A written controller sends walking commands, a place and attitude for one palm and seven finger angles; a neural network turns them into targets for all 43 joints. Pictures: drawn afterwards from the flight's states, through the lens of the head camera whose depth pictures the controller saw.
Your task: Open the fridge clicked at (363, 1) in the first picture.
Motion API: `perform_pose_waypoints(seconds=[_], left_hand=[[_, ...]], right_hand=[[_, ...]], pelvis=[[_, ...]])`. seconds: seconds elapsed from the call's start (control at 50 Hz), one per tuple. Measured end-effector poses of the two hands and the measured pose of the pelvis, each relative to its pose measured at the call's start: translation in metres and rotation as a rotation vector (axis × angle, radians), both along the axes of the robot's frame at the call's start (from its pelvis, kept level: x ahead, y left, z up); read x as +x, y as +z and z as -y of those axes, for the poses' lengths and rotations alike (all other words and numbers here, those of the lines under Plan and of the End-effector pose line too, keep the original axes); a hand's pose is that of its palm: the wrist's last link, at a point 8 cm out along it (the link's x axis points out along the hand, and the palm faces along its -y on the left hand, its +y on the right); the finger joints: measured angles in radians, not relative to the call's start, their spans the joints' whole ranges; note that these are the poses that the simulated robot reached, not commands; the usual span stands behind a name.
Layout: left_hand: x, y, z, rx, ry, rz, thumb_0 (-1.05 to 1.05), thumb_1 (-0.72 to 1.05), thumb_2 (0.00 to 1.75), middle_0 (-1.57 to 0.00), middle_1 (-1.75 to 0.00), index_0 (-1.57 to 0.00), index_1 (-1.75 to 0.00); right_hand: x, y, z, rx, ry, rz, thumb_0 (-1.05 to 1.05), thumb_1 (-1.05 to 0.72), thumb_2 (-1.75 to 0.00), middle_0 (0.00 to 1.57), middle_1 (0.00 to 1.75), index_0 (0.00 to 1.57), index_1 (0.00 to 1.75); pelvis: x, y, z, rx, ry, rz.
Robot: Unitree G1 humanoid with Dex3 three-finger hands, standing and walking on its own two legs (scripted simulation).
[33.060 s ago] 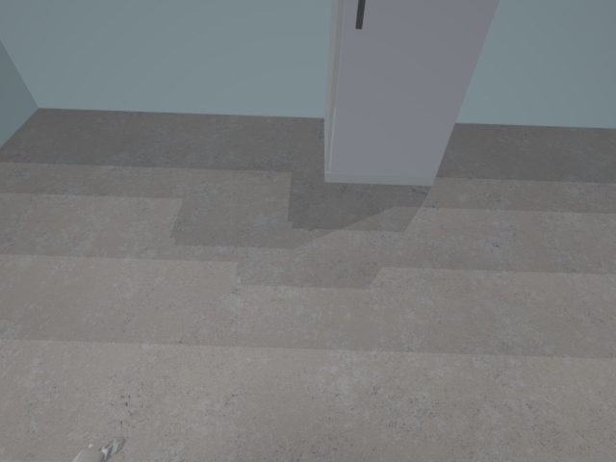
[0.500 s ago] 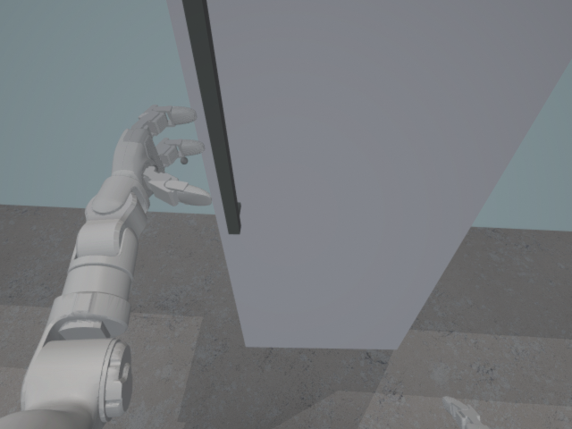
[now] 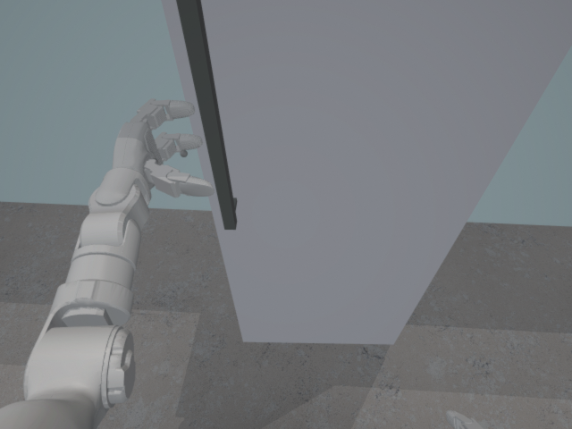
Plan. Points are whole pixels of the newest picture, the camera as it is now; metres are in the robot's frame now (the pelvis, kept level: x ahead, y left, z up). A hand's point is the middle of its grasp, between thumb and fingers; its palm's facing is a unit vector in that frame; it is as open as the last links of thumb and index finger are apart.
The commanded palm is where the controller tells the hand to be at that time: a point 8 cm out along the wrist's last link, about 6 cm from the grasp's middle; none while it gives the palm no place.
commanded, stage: feel for the door with the fingertips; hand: left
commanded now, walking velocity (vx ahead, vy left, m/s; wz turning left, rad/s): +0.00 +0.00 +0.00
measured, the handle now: (211, 99) +0.48 +0.11 +0.24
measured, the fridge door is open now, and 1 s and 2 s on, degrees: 2 1 1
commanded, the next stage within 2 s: slide the fingers in behind the handle in 0.22 s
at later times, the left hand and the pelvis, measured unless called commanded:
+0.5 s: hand (188, 146) +0.45 +0.15 +0.18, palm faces -0.02 -1.00 +0.01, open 13.8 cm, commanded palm +0.42 +0.20 +0.18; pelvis +0.00 +0.00 +0.00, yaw +0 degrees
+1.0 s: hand (194, 157) +0.43 +0.14 +0.18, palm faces -0.02 -1.00 +0.03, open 14.0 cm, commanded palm +0.41 +0.18 +0.18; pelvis +0.00 +0.00 +0.00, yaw +0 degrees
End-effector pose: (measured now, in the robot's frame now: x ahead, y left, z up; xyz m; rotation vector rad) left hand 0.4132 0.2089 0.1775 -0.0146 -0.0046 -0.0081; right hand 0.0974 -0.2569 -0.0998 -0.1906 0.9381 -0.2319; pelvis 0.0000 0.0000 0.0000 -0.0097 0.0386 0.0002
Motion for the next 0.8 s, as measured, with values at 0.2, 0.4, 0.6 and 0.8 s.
perform_pose_waypoints(seconds=[0.2,0.4,0.6,0.8], left_hand=[[0.011,0.0,0.0,-0.004,0.007,-0.004,-0.01,-0.5,0.3,-0.32,-1.22,-0.32,-1.22],[0.018,-0.001,-0.001,-0.002,0.005,0.005,-0.01,-0.5,0.3,-0.34,-1.25,-0.34,-1.23],[0.016,-0.003,0.013,-0.024,-0.038,0.024,-0.01,-0.5,0.3,-0.32,-1.22,-0.32,-1.21],[-0.001,-0.002,0.011,-0.003,-0.016,0.054,-0.02,-0.5,0.3,-0.3,-1.2,-0.31,-1.2]], right_hand=[[-0.013,-0.004,0.001,-0.003,-0.002,-0.029,0.01,-0.91,-0.9,0.2,0.3,0.2,0.3],[-0.029,-0.01,0.0,0.001,-0.005,-0.066,0.01,-0.91,-0.9,0.2,0.3,0.2,0.3],[-0.029,-0.008,-0.002,0.015,-0.029,-0.042,0.01,-0.91,-0.9,0.2,0.3,0.2,0.3],[-0.005,0.001,-0.006,0.028,-0.021,0.032,0.01,-0.91,-0.9,0.2,0.3,0.2,0.3]], pelvis=[[-0.003,-0.001,0.001,-0.001,0.006,-0.014],[-0.005,-0.003,-0.001,-0.003,0.009,-0.03],[-0.001,-0.003,-0.004,-0.002,-0.011,-0.027],[0.004,-0.001,-0.004,0.0,-0.024,-0.005]])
